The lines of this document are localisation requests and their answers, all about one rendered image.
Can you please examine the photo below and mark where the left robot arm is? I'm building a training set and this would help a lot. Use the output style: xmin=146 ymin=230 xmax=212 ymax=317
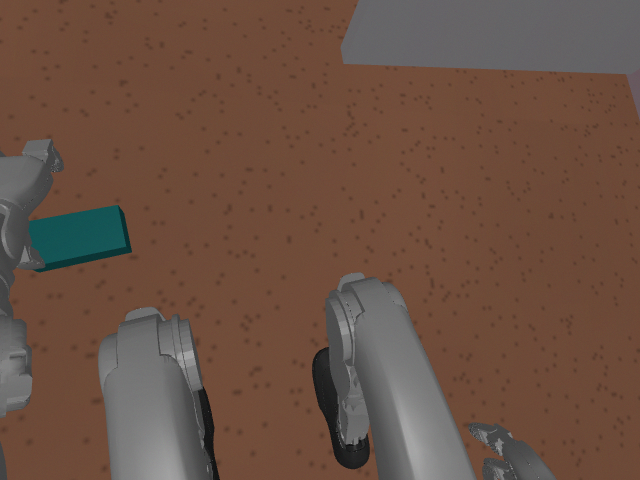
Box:
xmin=0 ymin=199 xmax=32 ymax=480

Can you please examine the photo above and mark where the right robot hand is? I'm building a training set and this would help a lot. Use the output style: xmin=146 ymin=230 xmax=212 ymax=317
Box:
xmin=468 ymin=423 xmax=557 ymax=480

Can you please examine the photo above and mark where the left robot hand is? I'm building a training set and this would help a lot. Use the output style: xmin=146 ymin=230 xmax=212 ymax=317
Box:
xmin=0 ymin=139 xmax=64 ymax=270

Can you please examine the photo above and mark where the small box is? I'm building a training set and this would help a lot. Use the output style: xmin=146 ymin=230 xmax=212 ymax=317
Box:
xmin=28 ymin=205 xmax=132 ymax=273

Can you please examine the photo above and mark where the left robot foot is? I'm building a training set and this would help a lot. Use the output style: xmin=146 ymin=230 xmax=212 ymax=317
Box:
xmin=198 ymin=387 xmax=220 ymax=480

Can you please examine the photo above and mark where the right robot foot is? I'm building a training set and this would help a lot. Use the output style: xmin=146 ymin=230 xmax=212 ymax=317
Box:
xmin=312 ymin=347 xmax=370 ymax=469

